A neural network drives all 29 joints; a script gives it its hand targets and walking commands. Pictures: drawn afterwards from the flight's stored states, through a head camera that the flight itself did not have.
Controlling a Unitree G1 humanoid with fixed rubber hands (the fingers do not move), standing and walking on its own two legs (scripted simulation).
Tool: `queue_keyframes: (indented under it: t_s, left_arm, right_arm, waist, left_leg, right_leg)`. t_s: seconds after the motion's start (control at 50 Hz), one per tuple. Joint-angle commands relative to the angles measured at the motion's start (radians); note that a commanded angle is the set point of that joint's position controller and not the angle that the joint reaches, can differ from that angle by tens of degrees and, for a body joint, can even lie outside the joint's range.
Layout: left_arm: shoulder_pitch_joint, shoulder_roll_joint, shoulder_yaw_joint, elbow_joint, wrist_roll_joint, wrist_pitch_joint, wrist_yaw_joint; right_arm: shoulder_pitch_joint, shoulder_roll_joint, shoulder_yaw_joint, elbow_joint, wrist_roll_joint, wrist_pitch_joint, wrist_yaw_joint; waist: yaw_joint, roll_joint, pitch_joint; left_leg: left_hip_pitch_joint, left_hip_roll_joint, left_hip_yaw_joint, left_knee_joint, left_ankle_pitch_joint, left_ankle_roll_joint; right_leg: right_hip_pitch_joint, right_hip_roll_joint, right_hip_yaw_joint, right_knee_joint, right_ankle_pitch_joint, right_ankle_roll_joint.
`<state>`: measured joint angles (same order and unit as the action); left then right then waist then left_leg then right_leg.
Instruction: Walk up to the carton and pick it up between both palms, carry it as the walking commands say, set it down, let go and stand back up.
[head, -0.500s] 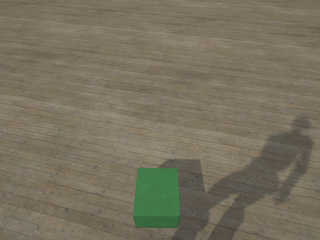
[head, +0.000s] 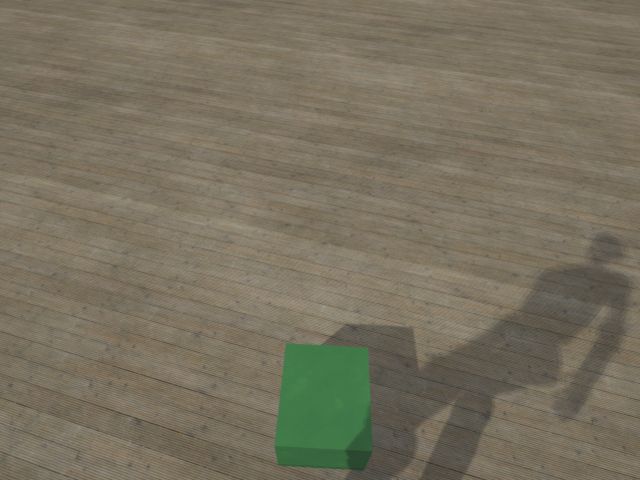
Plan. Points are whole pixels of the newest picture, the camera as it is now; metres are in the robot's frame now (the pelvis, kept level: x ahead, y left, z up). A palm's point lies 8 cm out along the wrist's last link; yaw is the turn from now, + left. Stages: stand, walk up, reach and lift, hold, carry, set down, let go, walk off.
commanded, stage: walk up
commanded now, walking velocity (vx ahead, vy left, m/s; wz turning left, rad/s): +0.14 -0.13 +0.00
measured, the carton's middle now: (324, 405) +0.46 -0.02 -0.68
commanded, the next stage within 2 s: stand in 0.56 s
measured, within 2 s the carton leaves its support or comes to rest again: neither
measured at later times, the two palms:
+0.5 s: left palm out of the picture +0.05 +0.15 -0.11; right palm out of the picture +0.08 -0.30 -0.15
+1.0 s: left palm out of the picture +0.00 +0.20 -0.14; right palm out of the picture +0.00 -0.27 -0.14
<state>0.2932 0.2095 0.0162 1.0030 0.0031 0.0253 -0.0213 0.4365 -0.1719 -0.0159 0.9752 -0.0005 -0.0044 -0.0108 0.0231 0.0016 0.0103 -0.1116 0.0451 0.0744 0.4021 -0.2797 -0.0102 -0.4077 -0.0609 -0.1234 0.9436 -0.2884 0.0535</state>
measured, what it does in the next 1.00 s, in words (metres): steps on the spot: right foot, then left foot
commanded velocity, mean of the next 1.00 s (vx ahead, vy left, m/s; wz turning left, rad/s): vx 0.01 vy -0.02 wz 0.00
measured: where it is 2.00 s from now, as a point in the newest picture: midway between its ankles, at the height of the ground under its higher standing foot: outside the picture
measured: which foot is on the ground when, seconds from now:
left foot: down 0.00-0.16, up 0.18-0.80, down 0.82-1.00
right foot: up 0.00-0.12, down 0.14-0.84, up 0.86-1.00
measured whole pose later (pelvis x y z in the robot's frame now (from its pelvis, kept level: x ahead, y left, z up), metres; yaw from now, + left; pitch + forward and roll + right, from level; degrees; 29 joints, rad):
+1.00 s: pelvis +0.00 -0.04 +0.00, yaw -2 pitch +0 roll +0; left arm 0.32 0.18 0.02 1.02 0.00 0.04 0.00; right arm 0.35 -0.18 -0.02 0.98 0.00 0.04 -0.03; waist 0.02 0.03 0.01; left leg -0.24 0.05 0.03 0.44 -0.21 -0.02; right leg -0.30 0.01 -0.13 0.75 -0.31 0.01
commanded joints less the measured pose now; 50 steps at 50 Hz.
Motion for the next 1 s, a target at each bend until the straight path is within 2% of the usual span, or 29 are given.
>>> queue_keyframes:
  t_s: [0.0, 0.02, 0.04, 0.1, 0.12, 0.14, 0.16, 0.18, 0.2, 0.22, 0.24, 0.26, 0.28, 0.3, 0.32, 0.34, 0.36, 0.42, 0.46, 0.54, 0.56, 0.6, 0.64, 0.7, 0.76, 0.8, 0.84, 0.9, 0.98]
  left_arm:
    - [-0.057, 0.043, 0.002, -0.086, 0.023, -0.022, 0.005]
    - [-0.08, 0.042, 0.003, -0.088, 0.016, -0.021, 0.007]
    - [-0.074, 0.052, -0.001, -0.1, 0.005, -0.02, 0.01]
    - [0.017, 0.039, -0.013, -0.058, -0.004, -0.022, 0.016]
    - [0.078, 0.065, -0.012, -0.021, -0.008, -0.028, 0.02]
    - [0.113, 0.148, 0.02, -0.008, 0.003, -0.05, 0.033]
    - [0.165, 0.184, 0.037, 0.013, 0.014, -0.068, 0.037]
    - [0.191, 0.189, 0.027, 0.049, 0.0, -0.066, 0.041]
    - [0.191, 0.157, 0.015, 0.052, 0.012, -0.074, 0.048]
    - [0.144, 0.128, 0.01, 0.048, 0.014, -0.068, 0.052]
    - [0.098, 0.111, 0.009, 0.033, 0.009, -0.066, 0.056]
    - [0.048, 0.097, -0.001, 0.028, 0.006, -0.065, 0.061]
    - [0.069, 0.061, -0.009, 0.036, 0.014, -0.061, 0.061]
    - [0.064, 0.044, -0.019, 0.035, 0.011, -0.058, 0.062]
    - [0.057, 0.04, -0.014, 0.023, 0.007, -0.064, 0.063]
    - [0.052, 0.062, -0.013, 0.023, 0.006, -0.06, 0.061]
    - [0.05, 0.048, -0.012, 0.023, 0.0, -0.063, 0.062]
    - [0.129, 0.082, -0.006, 0.04, -0.001, -0.076, 0.063]
    - [0.079, 0.071, -0.002, 0.018, 0.011, -0.069, 0.062]
    - [0.12, 0.094, -0.001, 0.033, 0.018, -0.063, 0.062]
    - [0.093, 0.105, 0.003, 0.035, 0.021, -0.059, 0.06]
    - [0.093, 0.097, 0.002, 0.026, 0.027, -0.052, 0.054]
    - [0.056, 0.111, 0.006, 0.013, 0.022, -0.043, 0.054]
    - [0.025, 0.119, 0.021, -0.007, 0.027, -0.026, 0.049]
    - [0.014, 0.121, 0.024, -0.009, 0.028, -0.005, 0.045]
    - [-0.002, 0.078, 0.009, -0.017, 0.021, 0.008, 0.042]
    - [0.032, 0.021, 0.004, -0.034, 0.017, 0.014, 0.031]
    - [0.094, 0.04, 0.016, 0.009, 0.025, 0.015, 0.02]
    - [0.097, 0.007, 0.007, -0.025, 0.029, 0.003, 0.027]
  right_arm:
    - [0.1, -0.193, -0.065, -0.041, -0.038, -0.043, -0.033]
    - [0.135, -0.197, -0.067, -0.036, -0.042, -0.037, -0.04]
    - [0.104, -0.217, -0.073, -0.044, -0.04, -0.03, -0.042]
    - [0.048, -0.212, -0.079, -0.058, -0.041, -0.016, -0.043]
    - [-0.005, -0.205, -0.079, -0.065, -0.031, -0.017, -0.033]
    - [0.039, -0.135, -0.048, -0.071, -0.023, -0.022, -0.029]
    - [0.062, -0.045, -0.009, -0.061, -0.005, -0.017, -0.032]
    - [0.035, -0.045, -0.01, -0.058, -0.002, -0.002, -0.037]
    - [0.009, -0.06, -0.026, -0.059, -0.005, 0.015, -0.031]
    - [0.017, -0.068, -0.032, -0.027, -0.002, 0.021, -0.03]
    - [0.004, -0.067, -0.028, -0.021, -0.006, 0.029, -0.023]
    - [-0.005, -0.075, -0.031, -0.012, -0.01, 0.044, -0.017]
    - [-0.023, -0.063, -0.03, -0.009, -0.011, 0.05, -0.019]
    - [-0.025, -0.057, -0.026, 0.014, -0.016, 0.056, -0.016]
    - [-0.012, -0.067, -0.032, 0.02, -0.018, 0.059, -0.016]
    - [-0.013, -0.098, -0.033, 0.034, -0.015, 0.061, -0.014]
    - [-0.033, -0.088, -0.035, 0.043, -0.015, 0.062, -0.009]
    - [-0.061, -0.096, -0.028, 0.06, 0.001, 0.061, -0.009]
    - [-0.105, -0.084, -0.028, 0.038, -0.013, 0.055, -0.012]
    - [-0.128, -0.09, -0.026, 0.023, -0.007, 0.054, -0.014]
    - [-0.147, -0.097, -0.028, 0.024, -0.004, 0.052, -0.014]
    - [-0.135, -0.093, -0.022, 0.031, -0.01, 0.042, -0.011]
    - [-0.093, -0.095, -0.027, 0.037, -0.018, 0.041, -0.014]
    - [-0.047, -0.079, -0.02, 0.04, -0.026, 0.033, -0.017]
    - [-0.005, -0.074, -0.012, 0.051, -0.026, 0.024, -0.021]
    - [0.046, -0.088, -0.011, 0.077, -0.039, 0.02, -0.026]
    - [-0.033, -0.14, -0.022, 0.025, -0.04, 0.013, -0.034]
    - [-0.205, -0.174, -0.044, -0.037, -0.037, 0.002, -0.035]
    - [-0.074, -0.156, -0.039, -0.015, -0.032, 0.009, -0.033]
  waist:
    - [-0.084, 0.127, 0.086]
    - [-0.093, 0.119, 0.041]
    - [-0.088, 0.203, 0.063]
    - [-0.042, 0.204, -0.059]
    - [-0.004, 0.167, -0.096]
    - [0.004, 0.012, -0.173]
    - [0.021, -0.175, -0.214]
    - [0.023, -0.227, -0.178]
    - [0.018, -0.083, -0.176]
    - [0.005, -0.056, -0.119]
    - [-0.011, -0.13, -0.041]
    - [-0.026, -0.063, -0.021]
    - [-0.018, -0.161, 0.024]
    - [-0.016, -0.175, 0.046]
    - [-0.018, -0.122, 0.036]
    - [-0.014, -0.149, 0.008]
    - [-0.011, -0.086, -0.008]
    - [0.009, -0.089, -0.098]
    - [0.016, -0.102, -0.054]
    - [0.027, -0.061, -0.039]
    - [0.03, -0.109, -0.028]
    - [0.03, -0.1, -0.022]
    - [0.006, -0.151, 0.001]
    - [-0.031, -0.074, 0.023]
    - [-0.049, -0.084, 0.022]
    - [-0.063, 0.033, 0.088]
    - [-0.025, 0.282, 0.155]
    - [0.041, 0.199, 0.086]
    - [-0.027, 0.101, 0.1]
  left_leg:
    - [0.19, 0.288, -0.169, -0.128, 0.49, 0.135]
    - [0.227, 0.291, -0.174, -0.086, 0.642, 0.155]
    - [0.21, 0.293, -0.149, -0.017, 0.793, 0.147]
    - [0.13, 0.252, -0.114, 0.035, 0.687, 0.131]
    - [0.077, 0.198, -0.05, 0.136, 0.632, 0.104]
    - [-0.036, 0.118, -0.016, 0.238, 0.458, 0.042]
    - [-0.224, 0.026, 0.024, 0.358, -0.112, -0.018]
    - [-0.247, 0.007, -0.063, 0.366, -0.353, -0.002]
    - [-0.253, 0.002, -0.113, 0.416, -0.31, 0.001]
    - [-0.236, 0.024, -0.126, 0.408, -0.25, -0.001]
    - [-0.227, 0.023, -0.124, 0.408, -0.213, -0.001]
    - [-0.205, 0.01, -0.136, 0.409, -0.154, 0.011]
    - [-0.216, -0.004, -0.115, 0.391, -0.101, -0.001]
    - [-0.212, -0.013, -0.106, 0.378, -0.059, 0.002]
    - [-0.217, -0.001, -0.112, 0.368, -0.029, -0.001]
    - [-0.191, 0.001, -0.108, 0.37, -0.008, -0.006]
    - [-0.208, 0.0, -0.109, 0.359, 0.012, 0.0]
    - [-0.194, 0.003, -0.124, 0.336, -0.006, 0.001]
    - [-0.211, 0.001, -0.111, 0.302, -0.047, -0.006]
    - [-0.199, -0.001, -0.119, 0.277, -0.073, 0.004]
    - [-0.192, -0.008, -0.123, 0.25, -0.101, 0.008]
    - [-0.169, -0.007, -0.102, 0.236, -0.094, 0.011]
    - [-0.16, 0.004, -0.078, 0.261, -0.1, 0.005]
    - [-0.103, -0.003, -0.04, 0.162, -0.049, 0.008]
    - [-0.051, -0.018, -0.013, 0.065, 0.012, 0.005]
    - [-0.114, 0.059, -0.101, -0.074, -0.112, 0.028]
    - [-0.316, 0.21, -0.345, -0.379, -0.372, 0.072]
    - [-0.456, 0.233, -0.266, -0.352, -0.275, 0.131]
    - [-0.237, 0.193, -0.243, -0.206, -0.117, 0.144]
  right_leg:
    - [-0.231, -0.019, 0.095, -0.145, -0.005, 0.026]
    - [-0.197, -0.008, 0.078, -0.181, -0.02, 0.031]
    - [-0.158, -0.01, 0.098, -0.249, -0.097, 0.021]
    - [0.07, 0.034, 0.018, -0.453, -0.027, -0.023]
    - [0.207, 0.012, -0.005, -0.609, 0.145, -0.041]
    - [0.37, -0.099, 0.055, -0.551, 0.56, -0.054]
    - [0.527, -0.304, 0.251, -0.484, 1.16, -0.11]
    - [0.534, -0.341, 0.307, -0.506, 1.348, -0.179]
    - [0.518, -0.341, 0.316, -0.525, 1.265, -0.183]
    - [0.452, -0.309, 0.269, -0.557, 1.042, -0.164]
    - [0.351, -0.268, 0.246, -0.627, 0.843, -0.146]
    - [0.302, -0.222, 0.23, -0.657, 0.66, -0.116]
    - [0.268, -0.193, 0.245, -0.7, 0.517, -0.069]
    - [0.249, -0.175, 0.244, -0.732, 0.412, -0.079]
    - [0.253, -0.177, 0.235, -0.724, 0.416, -0.104]
    - [0.256, -0.156, 0.206, -0.713, 0.382, -0.101]
    - [0.29, -0.163, 0.221, -0.734, 0.316, -0.074]
    - [0.426, -0.187, 0.229, -0.704, 0.471, -0.037]
    - [0.349, -0.192, 0.247, -0.725, 0.295, -0.134]
    - [0.315, -0.201, 0.301, -0.749, 0.207, -0.142]
    - [0.281, -0.19, 0.319, -0.776, 0.057, -0.154]
    - [0.239, -0.19, 0.322, -0.81, -0.052, -0.149]
    - [0.17, -0.179, 0.281, -0.789, -0.118, -0.175]
    - [0.091, -0.189, 0.264, -0.786, -0.207, -0.179]
    - [0.051, -0.16, 0.245, -0.758, -0.226, -0.148]
    - [0.001, -0.092, 0.171, -0.657, -0.255, -0.117]
    - [0.078, 0.069, 0.046, -0.407, -0.105, -0.048]
    - [0.206, 0.09, 0.061, -0.058, -0.057, -0.01]
    - [0.102, 0.052, 0.053, -0.281, -0.164, -0.013]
